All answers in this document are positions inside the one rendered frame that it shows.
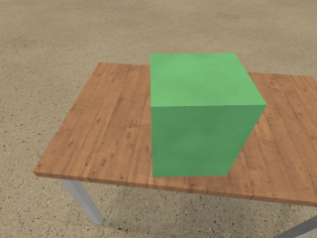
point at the table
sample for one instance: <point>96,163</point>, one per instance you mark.
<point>106,137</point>

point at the carton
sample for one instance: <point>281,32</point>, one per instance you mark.
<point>204,107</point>

